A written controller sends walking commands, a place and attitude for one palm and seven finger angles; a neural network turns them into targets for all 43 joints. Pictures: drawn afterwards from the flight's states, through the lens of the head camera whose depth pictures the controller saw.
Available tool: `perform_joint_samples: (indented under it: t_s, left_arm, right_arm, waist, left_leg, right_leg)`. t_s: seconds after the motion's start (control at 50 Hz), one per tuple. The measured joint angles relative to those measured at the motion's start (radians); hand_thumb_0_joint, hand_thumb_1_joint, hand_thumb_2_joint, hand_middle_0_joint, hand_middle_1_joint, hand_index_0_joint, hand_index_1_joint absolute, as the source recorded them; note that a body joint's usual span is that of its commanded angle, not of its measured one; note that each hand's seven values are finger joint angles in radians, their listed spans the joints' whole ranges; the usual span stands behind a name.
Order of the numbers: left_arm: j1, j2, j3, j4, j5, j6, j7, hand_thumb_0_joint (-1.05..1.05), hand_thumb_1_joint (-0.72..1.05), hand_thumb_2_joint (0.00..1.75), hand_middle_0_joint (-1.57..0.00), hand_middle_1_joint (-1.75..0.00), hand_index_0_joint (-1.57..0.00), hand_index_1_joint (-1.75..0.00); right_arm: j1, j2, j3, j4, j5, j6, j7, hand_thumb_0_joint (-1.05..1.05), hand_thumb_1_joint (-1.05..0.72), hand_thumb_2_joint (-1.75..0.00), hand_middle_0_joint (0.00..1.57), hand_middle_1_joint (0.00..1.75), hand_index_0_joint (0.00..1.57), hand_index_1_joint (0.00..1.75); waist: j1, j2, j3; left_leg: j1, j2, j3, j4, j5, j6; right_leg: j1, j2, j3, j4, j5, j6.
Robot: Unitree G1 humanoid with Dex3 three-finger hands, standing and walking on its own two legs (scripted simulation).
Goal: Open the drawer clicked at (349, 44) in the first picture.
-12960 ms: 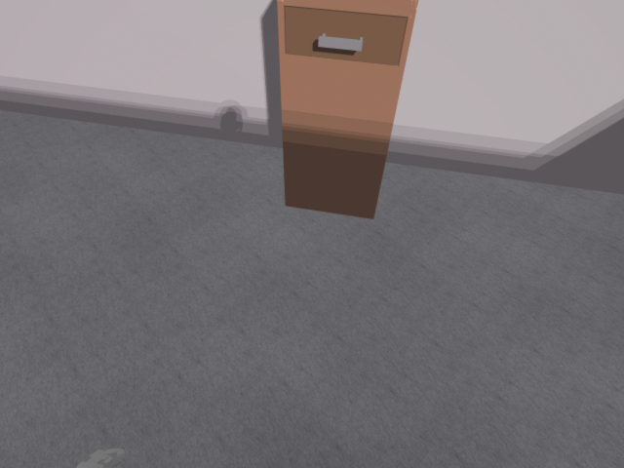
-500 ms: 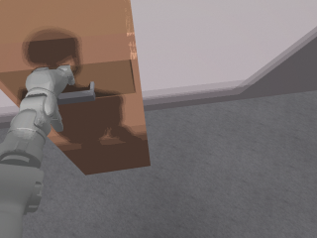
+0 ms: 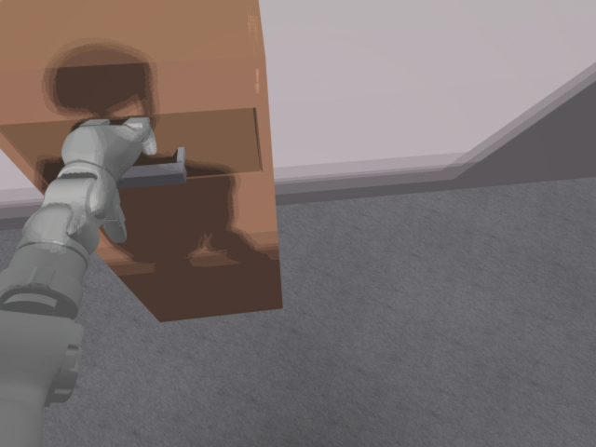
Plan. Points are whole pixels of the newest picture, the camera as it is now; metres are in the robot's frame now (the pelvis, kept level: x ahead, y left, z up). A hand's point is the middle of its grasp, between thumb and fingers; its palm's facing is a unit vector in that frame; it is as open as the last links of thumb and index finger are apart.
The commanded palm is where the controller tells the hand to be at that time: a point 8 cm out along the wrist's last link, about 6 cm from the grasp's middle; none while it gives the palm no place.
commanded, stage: move the hooked fingers above the handle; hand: left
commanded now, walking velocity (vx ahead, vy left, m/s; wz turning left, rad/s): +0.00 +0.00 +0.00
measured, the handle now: (143, 166) +0.53 +0.26 +0.03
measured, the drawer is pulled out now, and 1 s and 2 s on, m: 0.00 0.00 0.00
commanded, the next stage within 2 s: lower the fingers behind the handle in 1.10 s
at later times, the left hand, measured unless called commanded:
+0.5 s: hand (118, 180) +0.46 +0.26 +0.08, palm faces -0.13 +0.03 -0.99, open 13.8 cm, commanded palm +0.46 +0.25 +0.14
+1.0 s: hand (120, 175) +0.47 +0.26 +0.07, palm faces -0.14 +0.01 -0.99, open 13.7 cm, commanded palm +0.46 +0.26 +0.14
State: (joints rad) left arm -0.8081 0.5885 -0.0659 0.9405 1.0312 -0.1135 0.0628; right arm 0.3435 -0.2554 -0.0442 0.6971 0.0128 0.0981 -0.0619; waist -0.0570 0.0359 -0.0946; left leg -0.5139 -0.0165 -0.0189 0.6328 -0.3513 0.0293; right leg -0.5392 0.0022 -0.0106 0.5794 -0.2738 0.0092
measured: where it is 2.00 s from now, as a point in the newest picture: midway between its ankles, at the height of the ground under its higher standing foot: outside the picture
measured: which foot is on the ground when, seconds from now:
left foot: down 0.00-1.00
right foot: down 0.00-1.00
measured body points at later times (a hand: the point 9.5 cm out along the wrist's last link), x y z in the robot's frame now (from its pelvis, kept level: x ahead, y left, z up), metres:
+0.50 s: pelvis +0.00 -0.01 +0.00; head +0.07 -0.03 +0.44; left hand +0.46 +0.26 +0.13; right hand +0.03 -0.28 -0.13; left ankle -0.03 +0.10 -0.72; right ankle +0.00 -0.13 -0.72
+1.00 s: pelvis +0.00 -0.01 +0.00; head +0.08 -0.02 +0.44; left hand +0.47 +0.26 +0.13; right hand +0.03 -0.28 -0.13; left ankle -0.03 +0.10 -0.72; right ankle +0.00 -0.13 -0.72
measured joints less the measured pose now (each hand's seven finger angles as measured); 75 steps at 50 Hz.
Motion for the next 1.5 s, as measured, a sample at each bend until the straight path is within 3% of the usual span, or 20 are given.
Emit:
perform_joint_samples:
  t_s: [0.06,0.1,0.16,0.22,0.36,0.42,0.48,0.54,0.6,0.66,0.74,0.82,0.92,1.02,1.12,1.18,1.24,1.34,1.42,1.5]
  left_arm:
    - [-0.014,-0.017,0.004,-0.036,0.013,-0.069,0.037,0.0,-0.49,0.3,-0.33,-1.2,-0.32,-1.2]
    - [-0.028,-0.023,0.033,-0.03,0.025,-0.08,0.086,0.0,-0.49,0.3,-0.32,-1.2,-0.32,-1.2]
    - [-0.059,-0.012,0.072,0.022,0.038,-0.039,0.154,0.0,-0.49,0.3,-0.33,-1.21,-0.32,-1.2]
    - [-0.072,-0.018,0.072,0.046,0.05,0.0,0.185,0.0,-0.49,0.3,-0.38,-1.26,-0.32,-1.21]
    - [-0.052,0.007,0.097,0.134,0.039,0.114,0.112,0.0,-0.49,0.3,-0.35,-1.24,-0.34,-1.24]
    - [-0.02,0.034,0.1,0.13,0.034,0.095,0.066,0.0,-0.49,0.3,-0.34,-1.22,-0.33,-1.23]
    - [0.01,0.038,0.069,0.072,0.028,0.033,0.036,0.0,-0.49,0.3,-0.33,-1.21,-0.33,-1.22]
    - [0.025,0.021,0.048,0.004,0.027,-0.041,0.045,0.0,-0.49,0.3,-0.32,-1.2,-0.32,-1.21]
    - [0.006,0.001,0.042,-0.009,0.029,-0.075,0.092,0.0,-0.49,0.3,-0.32,-1.2,-0.32,-1.21]
    - [-0.031,-0.002,0.065,0.025,0.039,-0.054,0.152,0.0,-0.49,0.3,-0.32,-1.2,-0.32,-1.2]
    - [-0.089,0.023,0.083,0.111,0.053,0.032,0.184,0.0,-0.49,0.3,-0.32,-1.2,-0.33,-1.21]
    - [-0.098,0.016,0.077,0.128,0.044,0.065,0.143,0.0,-0.49,0.3,-0.35,-1.23,-0.36,-1.26]
    - [-0.061,0.042,0.087,0.157,0.033,0.074,0.063,0.0,-0.49,0.3,-0.34,-1.22,-0.34,-1.24]
    - [0.012,0.047,0.096,0.068,0.034,-0.023,0.034,0.0,-0.49,0.3,-0.32,-1.2,-0.33,-1.22]
    - [0.042,0.02,0.1,-0.023,0.037,-0.093,0.102,0.0,-0.49,0.3,-0.32,-1.2,-0.32,-1.21]
    - [0.013,0.016,0.109,0.001,0.041,-0.064,0.157,0.0,-0.49,0.3,-0.32,-1.2,-0.32,-1.2]
    - [-0.03,0.021,0.097,0.051,0.046,0.014,0.182,0.0,-0.49,0.3,-0.32,-1.2,-0.32,-1.2]
    - [-0.072,-0.003,0.039,0.093,0.024,0.101,0.133,0.0,-0.49,0.3,-0.31,-1.2,-0.32,-1.23]
    - [-0.052,-0.018,0.019,0.107,0.021,0.087,0.063,0.0,-0.49,0.3,-0.31,-1.2,-0.32,-1.22]
    - [-0.004,-0.02,0.05,0.083,0.033,0.007,0.045,0.0,-0.49,0.3,-0.31,-1.2,-0.32,-1.21]
  right_arm:
    - [-0.005,-0.008,-0.008,0.0,-0.006,-0.009,-0.001,0.01,-0.9,-0.9,0.21,0.3,0.21,0.3]
    - [-0.014,-0.016,-0.009,0.0,-0.012,-0.012,0.005,0.01,-0.9,-0.9,0.21,0.3,0.21,0.3]
    - [-0.03,-0.025,-0.003,-0.003,-0.016,-0.01,0.016,0.01,-0.9,-0.9,0.2,0.3,0.21,0.3]
    - [-0.034,-0.028,0.003,-0.001,-0.016,-0.002,0.026,0.01,-0.9,-0.9,0.2,0.3,0.2,0.3]
    - [-0.031,-0.007,0.025,-0.009,0.005,0.026,0.019,0.01,-0.9,-0.9,0.2,0.3,0.21,0.3]
    - [-0.014,0.0,0.025,-0.021,0.011,0.018,0.006,0.01,-0.9,-0.9,0.21,0.3,0.21,0.3]
    - [0.01,0.002,0.01,-0.021,0.008,0.005,-0.003,0.01,-0.9,-0.9,0.21,0.3,0.21,0.3]
    - [0.021,-0.005,-0.005,-0.008,0.002,-0.004,-0.007,0.01,-0.9,-0.9,0.21,0.3,0.21,0.3]
    - [0.012,-0.017,-0.012,0.01,-0.002,-0.013,-0.005,0.01,-0.9,-0.9,0.21,0.3,0.21,0.3]
    - [-0.01,-0.027,-0.01,0.017,-0.006,-0.019,0.003,0.01,-0.9,-0.9,0.21,0.3,0.21,0.3]
    - [-0.031,-0.034,-0.002,0.011,-0.007,-0.022,0.013,0.01,-0.9,-0.9,0.2,0.3,0.2,0.3]
    - [-0.021,-0.032,0.004,0.006,-0.002,-0.01,0.015,0.01,-0.9,-0.9,0.2,0.3,0.2,0.3]
    - [-0.01,-0.019,0.018,-0.01,0.01,0.003,0.004,0.01,-0.9,-0.9,0.21,0.3,0.21,0.3]
    - [0.016,-0.008,0.005,-0.023,0.004,-0.006,-0.004,0.01,-0.9,-0.9,0.21,0.3,0.21,0.3]
    - [0.022,-0.009,-0.015,0.0,-0.01,-0.012,0.005,0.01,-0.9,-0.9,0.21,0.3,0.21,0.3]
    - [0.003,-0.012,-0.012,0.017,-0.013,-0.013,0.016,0.01,-0.9,-0.9,0.21,0.3,0.21,0.3]
    - [-0.01,-0.014,-0.012,0.021,-0.011,-0.016,0.029,0.01,-0.9,-0.9,0.21,0.3,0.21,0.3]
    - [-0.006,-0.013,-0.009,0.018,-0.005,-0.009,0.039,0.01,-0.9,-0.9,0.2,0.3,0.21,0.3]
    - [-0.004,-0.009,0.003,0.008,-0.002,0.006,0.033,0.01,-0.9,-0.9,0.21,0.3,0.21,0.3]
    - [-0.005,-0.002,0.009,-0.016,-0.004,0.004,0.02,0.01,-0.9,-0.9,0.21,0.3,0.21,0.3]
  waist:
    - [-0.007,-0.01,-0.001]
    - [-0.015,-0.011,-0.005]
    - [-0.028,-0.004,-0.007]
    - [-0.024,0.009,-0.012]
    - [-0.028,0.029,-0.017]
    - [-0.026,0.027,-0.009]
    - [-0.013,0.02,-0.001]
    - [-0.002,0.013,0.003]
    - [-0.005,0.007,0.002]
    - [-0.02,0.002,-0.003]
    - [-0.039,0.005,-0.006]
    - [-0.03,0.016,-0.018]
    - [-0.038,0.018,-0.02]
    - [-0.024,0.01,-0.008]
    - [-0.008,0.008,-0.01]
    - [-0.012,0.006,-0.014]
    - [-0.017,0.01,-0.019]
    - [-0.008,0.018,-0.031]
    - [-0.013,0.017,-0.036]
    - [-0.024,0.006,-0.021]
  left_leg:
    - [-0.018,0.0,-0.007,0.02,-0.008,-0.004]
    - [-0.035,0.001,-0.004,0.034,-0.013,-0.005]
    - [-0.058,0.004,0.007,0.046,-0.018,-0.005]
    - [-0.066,0.007,0.019,0.042,-0.015,-0.004]
    - [-0.02,0.017,0.042,-0.007,0.002,-0.009]
    - [-0.008,0.02,0.038,-0.017,0.007,-0.012]
    - [-0.008,0.019,0.021,-0.014,0.008,-0.015]
    - [-0.016,0.016,0.003,0.002,0.004,-0.018]
    - [-0.033,0.012,-0.008,0.021,-0.003,-0.019]
    - [-0.053,0.012,-0.007,0.034,-0.007,-0.019]
    - [-0.071,0.014,0.005,0.034,-0.006,-0.018]
    - [-0.057,0.016,0.016,0.017,-0.002,-0.014]
    - [-0.024,0.021,0.03,-0.003,-0.002,-0.013]
    - [-0.026,0.02,0.024,0.005,-0.007,-0.011]
    - [-0.049,0.012,0.009,0.036,-0.02,-0.008]
    - [-0.064,0.009,0.006,0.049,-0.025,-0.006]
    - [-0.071,0.006,0.006,0.051,-0.024,-0.004]
    - [-0.056,0.003,0.009,0.033,-0.018,0.0]
    - [-0.031,0.005,0.015,0.022,-0.017,0.003]
    - [-0.034,0.007,0.022,0.03,-0.02,0.003]
  right_leg:
    - [-0.015,-0.001,-0.007,0.018,-0.008,-0.003]
    - [-0.034,0.001,-0.004,0.032,-0.013,-0.004]
    - [-0.064,0.004,0.007,0.049,-0.016,-0.004]
    - [-0.079,0.008,0.018,0.051,-0.012,-0.003]
    - [-0.051,0.019,0.042,0.023,0.004,-0.007]
    - [-0.037,0.021,0.037,0.012,0.009,-0.011]
    - [-0.028,0.02,0.02,0.009,0.007,-0.015]
    - [-0.027,0.016,0.003,0.017,0.0,-0.018]
    - [-0.038,0.012,-0.009,0.032,-0.009,-0.019]
    - [-0.059,0.011,-0.008,0.046,-0.013,-0.019]
    - [-0.083,0.014,0.004,0.05,-0.009,-0.017]
    - [-0.074,0.017,0.015,0.034,-0.002,-0.013]
    - [-0.047,0.022,0.029,0.017,0.001,-0.011]
    - [-0.043,0.021,0.024,0.018,-0.001,-0.011]
    - [-0.056,0.013,0.008,0.038,-0.016,-0.007]
    - [-0.068,0.009,0.006,0.05,-0.021,-0.005]
    - [-0.074,0.007,0.006,0.049,-0.02,-0.003]
    - [-0.058,0.004,0.008,0.03,-0.012,0.002]
    - [-0.037,0.005,0.015,0.021,-0.01,0.003]
    - [-0.044,0.008,0.021,0.033,-0.013,0.002]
